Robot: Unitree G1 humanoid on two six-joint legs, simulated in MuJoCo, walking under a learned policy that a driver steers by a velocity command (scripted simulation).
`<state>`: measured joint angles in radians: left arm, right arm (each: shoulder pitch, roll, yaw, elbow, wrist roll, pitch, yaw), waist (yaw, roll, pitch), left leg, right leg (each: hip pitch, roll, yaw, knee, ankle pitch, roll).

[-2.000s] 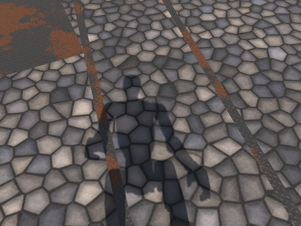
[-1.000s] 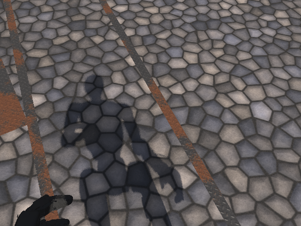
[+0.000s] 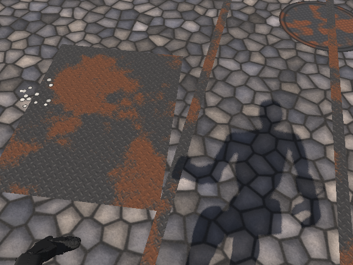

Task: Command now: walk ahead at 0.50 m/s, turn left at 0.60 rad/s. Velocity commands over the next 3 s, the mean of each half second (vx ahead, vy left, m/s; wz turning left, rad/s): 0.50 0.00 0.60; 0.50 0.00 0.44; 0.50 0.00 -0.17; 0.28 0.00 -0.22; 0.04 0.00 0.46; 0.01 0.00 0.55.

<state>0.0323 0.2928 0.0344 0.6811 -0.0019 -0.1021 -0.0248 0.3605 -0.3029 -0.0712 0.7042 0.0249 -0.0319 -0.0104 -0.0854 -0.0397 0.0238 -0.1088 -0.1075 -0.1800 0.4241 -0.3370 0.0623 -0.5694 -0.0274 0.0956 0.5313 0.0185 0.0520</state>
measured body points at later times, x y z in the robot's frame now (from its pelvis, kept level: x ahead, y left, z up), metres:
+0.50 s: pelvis +0.26 +0.00 +0.00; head +0.29 +0.02 +0.44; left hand +0.19 +0.29 -0.13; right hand +0.55 -0.15 -0.08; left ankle +0.38 +0.18 -0.70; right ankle +0.17 -0.14 -0.74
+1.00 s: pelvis +0.52 +0.13 +0.00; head +0.54 +0.15 +0.45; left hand +0.60 +0.44 -0.08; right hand +0.71 -0.10 -0.11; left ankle +0.39 +0.16 -0.74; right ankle +0.76 +0.09 -0.70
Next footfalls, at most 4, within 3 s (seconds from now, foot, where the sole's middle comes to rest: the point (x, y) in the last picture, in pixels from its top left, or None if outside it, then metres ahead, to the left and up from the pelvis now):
0.06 right None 0.21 -0.14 -0.77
0.58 left None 0.43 0.18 -0.77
1.08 right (130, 189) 0.79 0.13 -0.77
1.56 left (56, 167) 0.92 0.45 -0.77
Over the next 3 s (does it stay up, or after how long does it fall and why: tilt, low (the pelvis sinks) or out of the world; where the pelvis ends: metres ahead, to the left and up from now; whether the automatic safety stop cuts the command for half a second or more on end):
stays up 0.99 0.35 0.00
